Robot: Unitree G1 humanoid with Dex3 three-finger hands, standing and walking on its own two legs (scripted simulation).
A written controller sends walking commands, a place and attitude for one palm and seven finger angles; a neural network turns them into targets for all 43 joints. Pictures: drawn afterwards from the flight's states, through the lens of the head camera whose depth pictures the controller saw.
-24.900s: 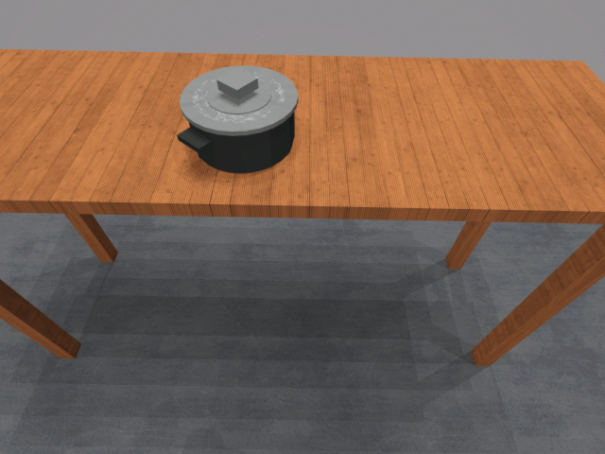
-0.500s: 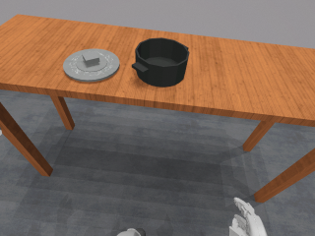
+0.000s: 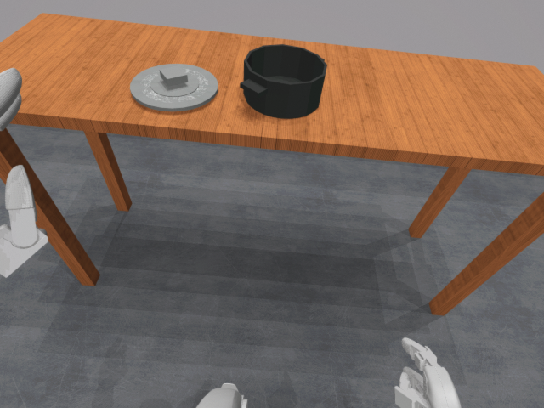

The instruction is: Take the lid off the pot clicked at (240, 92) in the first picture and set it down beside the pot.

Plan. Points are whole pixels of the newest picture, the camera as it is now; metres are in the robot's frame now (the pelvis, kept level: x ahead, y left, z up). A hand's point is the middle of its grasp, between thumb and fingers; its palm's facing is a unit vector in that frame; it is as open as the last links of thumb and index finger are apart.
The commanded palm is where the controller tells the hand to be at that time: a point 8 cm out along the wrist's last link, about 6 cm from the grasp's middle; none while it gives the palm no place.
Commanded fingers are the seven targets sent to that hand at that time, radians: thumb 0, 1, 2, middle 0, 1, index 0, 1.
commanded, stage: stop stepping back and stand still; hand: left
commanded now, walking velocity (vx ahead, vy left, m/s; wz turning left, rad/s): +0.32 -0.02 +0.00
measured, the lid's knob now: (173, 75) +0.73 +0.28 +0.10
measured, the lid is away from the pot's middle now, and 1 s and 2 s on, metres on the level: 0.24 0.24 0.24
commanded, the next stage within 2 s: let the arm hang, fingers relaxed in 1.34 s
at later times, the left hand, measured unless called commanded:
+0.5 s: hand out of the picture +0.11 +0.29 +0.29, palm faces +0.55 -0.78 -0.30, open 7.4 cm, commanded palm +0.04 +0.33 +0.28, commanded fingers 0.00 0.90 0.90 -0.20 -0.30 -0.20 -0.30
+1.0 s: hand out of the picture +0.02 +0.23 -0.17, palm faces +0.11 -0.98 -0.16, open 7.3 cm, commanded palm none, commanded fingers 0.00 0.90 0.90 -0.20 -0.30 -0.20 -0.30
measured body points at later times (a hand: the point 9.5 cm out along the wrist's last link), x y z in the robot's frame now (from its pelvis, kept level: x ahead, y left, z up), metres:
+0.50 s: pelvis -0.08 +0.05 +0.00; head -0.09 +0.08 +0.45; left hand +0.07 +0.33 +0.30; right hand +0.08 -0.19 -0.07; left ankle -0.01 +0.14 -0.72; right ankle -0.08 -0.10 -0.68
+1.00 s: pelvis -0.05 +0.06 -0.01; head -0.06 +0.07 +0.44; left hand +0.01 +0.29 -0.15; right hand +0.04 -0.19 -0.13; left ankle -0.03 +0.15 -0.72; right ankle -0.11 -0.06 -0.72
